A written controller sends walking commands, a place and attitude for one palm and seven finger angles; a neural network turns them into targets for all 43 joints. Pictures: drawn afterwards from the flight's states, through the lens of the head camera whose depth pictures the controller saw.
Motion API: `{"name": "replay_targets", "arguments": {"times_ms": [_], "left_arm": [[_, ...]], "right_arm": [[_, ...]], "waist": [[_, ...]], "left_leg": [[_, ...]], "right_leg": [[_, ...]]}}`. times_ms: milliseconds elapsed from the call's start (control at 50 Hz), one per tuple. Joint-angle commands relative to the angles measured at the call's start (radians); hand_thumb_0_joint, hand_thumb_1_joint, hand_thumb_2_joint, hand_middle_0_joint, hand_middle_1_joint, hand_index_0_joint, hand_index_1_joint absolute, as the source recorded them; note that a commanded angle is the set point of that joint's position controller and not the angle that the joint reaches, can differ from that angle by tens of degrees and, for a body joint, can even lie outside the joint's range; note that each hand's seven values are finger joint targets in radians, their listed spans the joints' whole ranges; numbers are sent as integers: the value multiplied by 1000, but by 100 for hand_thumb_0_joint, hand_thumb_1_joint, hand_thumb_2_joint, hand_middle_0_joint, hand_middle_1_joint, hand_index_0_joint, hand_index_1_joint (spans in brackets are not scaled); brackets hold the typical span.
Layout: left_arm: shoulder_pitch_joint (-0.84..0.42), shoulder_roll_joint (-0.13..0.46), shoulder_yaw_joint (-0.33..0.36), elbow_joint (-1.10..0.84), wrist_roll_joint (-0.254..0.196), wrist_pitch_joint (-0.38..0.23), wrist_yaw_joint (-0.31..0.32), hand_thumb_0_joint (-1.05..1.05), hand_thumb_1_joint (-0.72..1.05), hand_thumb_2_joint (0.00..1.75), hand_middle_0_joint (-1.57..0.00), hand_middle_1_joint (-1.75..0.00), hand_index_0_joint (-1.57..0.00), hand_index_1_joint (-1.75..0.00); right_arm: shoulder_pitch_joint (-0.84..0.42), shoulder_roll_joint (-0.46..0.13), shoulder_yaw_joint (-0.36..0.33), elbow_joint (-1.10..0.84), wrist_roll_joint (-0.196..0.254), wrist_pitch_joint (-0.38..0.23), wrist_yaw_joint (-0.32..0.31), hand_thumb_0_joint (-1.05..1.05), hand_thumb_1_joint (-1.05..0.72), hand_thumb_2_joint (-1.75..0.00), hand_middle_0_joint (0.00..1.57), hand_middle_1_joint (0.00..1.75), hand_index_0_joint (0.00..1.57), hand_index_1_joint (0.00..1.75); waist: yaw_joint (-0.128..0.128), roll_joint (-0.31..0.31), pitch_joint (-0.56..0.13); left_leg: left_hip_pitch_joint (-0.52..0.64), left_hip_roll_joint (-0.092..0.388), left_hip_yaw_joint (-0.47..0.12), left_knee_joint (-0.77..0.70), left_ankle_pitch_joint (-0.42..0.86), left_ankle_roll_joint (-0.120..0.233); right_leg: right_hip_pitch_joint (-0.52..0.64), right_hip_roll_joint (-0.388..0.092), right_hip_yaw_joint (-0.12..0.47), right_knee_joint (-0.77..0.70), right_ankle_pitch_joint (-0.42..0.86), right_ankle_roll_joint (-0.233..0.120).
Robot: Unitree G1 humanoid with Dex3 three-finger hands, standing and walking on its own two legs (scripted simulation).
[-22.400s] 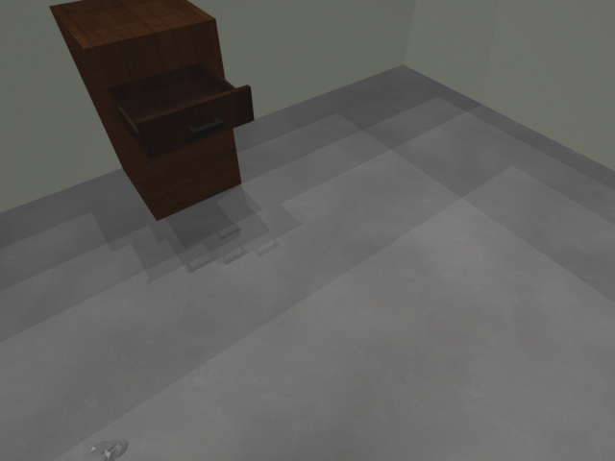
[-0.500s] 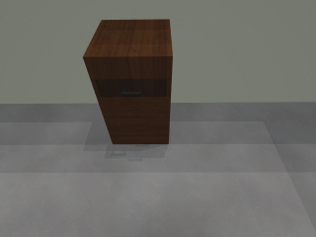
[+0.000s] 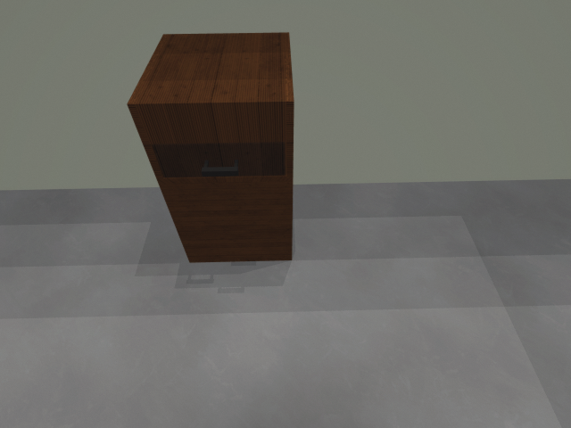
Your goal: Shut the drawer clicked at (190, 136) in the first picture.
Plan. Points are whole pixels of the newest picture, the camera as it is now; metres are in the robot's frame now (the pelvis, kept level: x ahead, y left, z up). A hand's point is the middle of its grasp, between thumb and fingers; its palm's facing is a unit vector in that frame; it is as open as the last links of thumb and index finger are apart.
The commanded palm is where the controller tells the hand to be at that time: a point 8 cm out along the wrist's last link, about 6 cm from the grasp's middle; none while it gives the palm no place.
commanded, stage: look to check the result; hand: left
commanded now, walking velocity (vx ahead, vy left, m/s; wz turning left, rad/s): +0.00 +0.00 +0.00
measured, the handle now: (220, 167) +0.84 +0.23 -0.22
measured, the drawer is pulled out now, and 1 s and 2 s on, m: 0.00 0.00 0.00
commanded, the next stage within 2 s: stand and wait in 0.42 s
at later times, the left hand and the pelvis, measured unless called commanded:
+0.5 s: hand out of the picture +0.00 +0.15 -0.17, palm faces +0.03 -0.98 -0.19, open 7.3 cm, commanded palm none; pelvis +0.02 -0.01 +0.00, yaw +0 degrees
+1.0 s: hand out of the picture +0.01 +0.15 -0.17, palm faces +0.03 -0.98 -0.20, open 7.3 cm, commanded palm none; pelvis +0.02 -0.02 +0.00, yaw +0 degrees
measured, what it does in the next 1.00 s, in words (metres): stands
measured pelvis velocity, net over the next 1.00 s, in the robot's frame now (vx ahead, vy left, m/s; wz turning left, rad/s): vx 0.02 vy -0.02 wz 0.00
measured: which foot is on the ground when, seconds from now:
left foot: down 0.00-1.00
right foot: down 0.00-1.00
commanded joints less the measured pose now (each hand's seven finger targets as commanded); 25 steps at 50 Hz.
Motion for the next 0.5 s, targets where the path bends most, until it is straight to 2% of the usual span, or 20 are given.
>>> {"name": "replay_targets", "arguments": {"times_ms": [0, 120, 180, 220, 280, 300, 480], "left_arm": [[87, 110, 18, -9, -5, -12, 14, 0, 90, 90, -20, -30, -20, -30], [95, 107, 19, -9, -5, -16, 16, 0, 90, 90, -20, -30, -20, -30], [99, 107, 18, -8, -4, -16, 18, 0, 90, 90, -20, -30, -20, -30], [100, 100, 17, -3, -5, -15, 18, 0, 90, 90, -20, -30, -20, -30], [107, 102, 16, -2, -4, -14, 19, 0, 90, 90, -20, -30, -20, -30], [104, 98, 16, -2, -5, -14, 18, 0, 90, 90, -20, -30, -20, -30], [116, 103, 21, -1, -4, -18, 19, 0, 90, 90, -20, -30, -20, -30]], "right_arm": [[63, -78, -15, -16, 3, -5, -8, 0, -90, -90, 20, 30, 20, 30], [61, -79, -15, -11, 4, -10, -11, 0, -90, -90, 20, 30, 20, 30], [54, -82, -17, -12, 7, -8, -13, 0, -90, -90, 20, 30, 20, 30], [51, -73, -14, -8, 5, -6, -14, 0, -90, -90, 20, 30, 20, 30], [52, -77, -17, -11, 8, -3, -13, 0, -90, -90, 20, 30, 20, 30], [53, -72, -15, -7, 6, -3, -12, 0, -90, -90, 20, 30, 20, 30], [50, -82, -15, -9, 8, -9, -16, 0, -90, -90, 20, 30, 20, 30]], "waist": [[13, -21, 37], [14, -17, -4], [15, -14, 15], [14, -4, 36], [13, -32, 44], [12, -23, 50], [15, -17, 14]], "left_leg": [[46, 73, -76, -53, 21, 27], [73, 79, -72, -43, 75, 27], [74, 79, -71, -39, 82, 26], [71, 80, -67, -45, 66, 25], [72, 79, -67, -44, 42, 23], [70, 78, -65, -49, 36, 23], [85, 81, -65, -42, 84, 23]], "right_leg": [[-100, -111, 103, -134, -1, -22], [-65, -110, 105, -124, 84, -20], [-71, -108, 105, -124, 105, -19], [-80, -108, 107, -133, 89, -19], [-92, -106, 110, -145, 50, -18], [-95, -108, 111, -150, 38, -18], [-54, -106, 109, -135, 125, -16]]}}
